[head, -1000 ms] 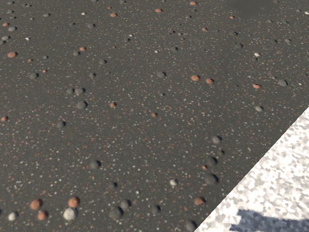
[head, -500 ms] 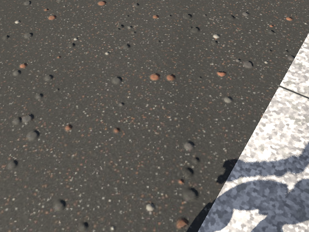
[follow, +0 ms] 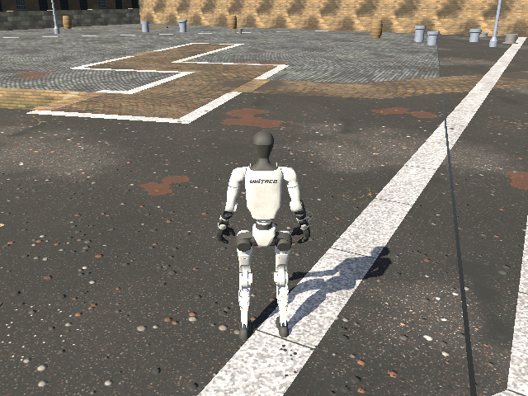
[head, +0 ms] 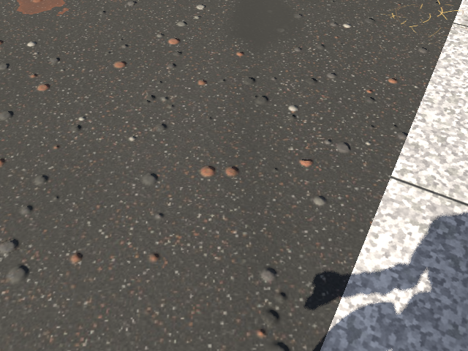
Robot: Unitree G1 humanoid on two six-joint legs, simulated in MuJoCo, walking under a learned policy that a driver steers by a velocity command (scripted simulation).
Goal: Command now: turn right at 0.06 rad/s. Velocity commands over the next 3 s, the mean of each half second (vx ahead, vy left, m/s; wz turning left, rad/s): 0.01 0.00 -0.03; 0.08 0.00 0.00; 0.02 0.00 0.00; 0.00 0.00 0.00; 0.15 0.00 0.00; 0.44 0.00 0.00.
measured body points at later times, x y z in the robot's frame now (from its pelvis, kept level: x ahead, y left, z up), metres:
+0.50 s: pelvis +0.01 +0.01 +0.00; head +0.02 +0.01 +0.45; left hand +0.12 +0.26 -0.13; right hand +0.11 -0.25 -0.13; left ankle +0.00 +0.12 -0.73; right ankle +0.02 -0.12 -0.73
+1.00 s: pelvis +0.06 -0.02 +0.00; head +0.07 -0.02 +0.45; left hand +0.12 +0.23 -0.14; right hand +0.12 -0.28 -0.14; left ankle +0.00 +0.12 -0.73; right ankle +0.03 -0.11 -0.73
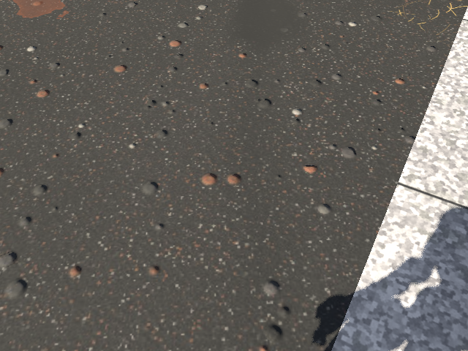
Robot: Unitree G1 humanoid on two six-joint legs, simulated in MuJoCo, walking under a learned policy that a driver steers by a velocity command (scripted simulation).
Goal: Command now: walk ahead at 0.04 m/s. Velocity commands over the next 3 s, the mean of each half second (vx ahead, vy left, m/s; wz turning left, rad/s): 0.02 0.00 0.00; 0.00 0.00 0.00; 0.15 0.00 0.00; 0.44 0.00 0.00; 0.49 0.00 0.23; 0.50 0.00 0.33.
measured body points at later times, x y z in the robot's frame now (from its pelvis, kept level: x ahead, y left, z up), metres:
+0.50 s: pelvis -0.02 +0.00 +0.00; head -0.02 +0.00 +0.45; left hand +0.03 +0.26 -0.15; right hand -0.01 -0.25 -0.15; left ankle -0.06 +0.14 -0.74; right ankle -0.03 -0.10 -0.74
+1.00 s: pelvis -0.04 +0.01 +0.00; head -0.03 +0.01 +0.45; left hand -0.01 +0.25 -0.15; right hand -0.06 -0.22 -0.16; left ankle -0.06 +0.14 -0.74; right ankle -0.03 -0.10 -0.74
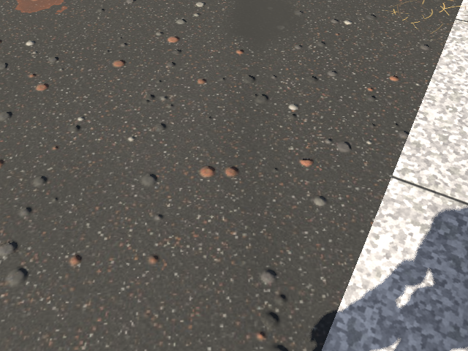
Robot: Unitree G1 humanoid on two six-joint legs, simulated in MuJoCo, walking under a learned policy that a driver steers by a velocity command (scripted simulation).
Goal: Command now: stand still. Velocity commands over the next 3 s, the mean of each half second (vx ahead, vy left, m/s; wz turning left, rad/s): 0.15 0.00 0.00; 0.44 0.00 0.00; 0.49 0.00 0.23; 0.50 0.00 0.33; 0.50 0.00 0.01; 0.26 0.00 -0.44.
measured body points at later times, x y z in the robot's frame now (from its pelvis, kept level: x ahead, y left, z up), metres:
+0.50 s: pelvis +0.05 +0.03 -0.01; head +0.06 +0.05 +0.44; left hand +0.04 +0.28 -0.17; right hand +0.03 -0.21 -0.15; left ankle +0.00 +0.12 -0.74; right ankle +0.01 -0.10 -0.72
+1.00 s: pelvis +0.31 +0.00 -0.01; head +0.34 +0.00 +0.44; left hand +0.46 +0.25 -0.13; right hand +0.29 -0.26 -0.15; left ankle +0.14 +0.13 -0.63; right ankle +0.39 -0.08 -0.74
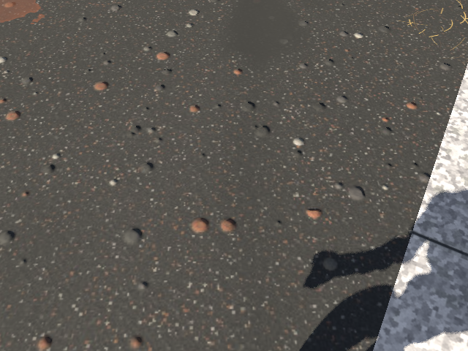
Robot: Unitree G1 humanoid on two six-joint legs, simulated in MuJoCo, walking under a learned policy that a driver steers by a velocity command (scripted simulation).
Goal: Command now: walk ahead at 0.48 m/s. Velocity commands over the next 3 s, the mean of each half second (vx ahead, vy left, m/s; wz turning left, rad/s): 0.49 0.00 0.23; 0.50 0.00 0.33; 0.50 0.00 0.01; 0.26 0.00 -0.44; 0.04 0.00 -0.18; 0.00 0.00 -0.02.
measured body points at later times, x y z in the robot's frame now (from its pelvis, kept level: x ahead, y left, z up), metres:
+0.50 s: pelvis +0.29 +0.07 -0.01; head +0.33 +0.09 +0.44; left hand +0.26 +0.34 -0.16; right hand +0.51 -0.15 -0.11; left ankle +0.39 +0.16 -0.73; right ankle +0.12 -0.09 -0.66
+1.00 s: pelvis +0.59 +0.10 -0.01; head +0.62 +0.11 +0.44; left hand +0.72 +0.40 -0.09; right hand +0.69 -0.16 -0.13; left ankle +0.39 +0.16 -0.71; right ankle +0.73 +0.04 -0.73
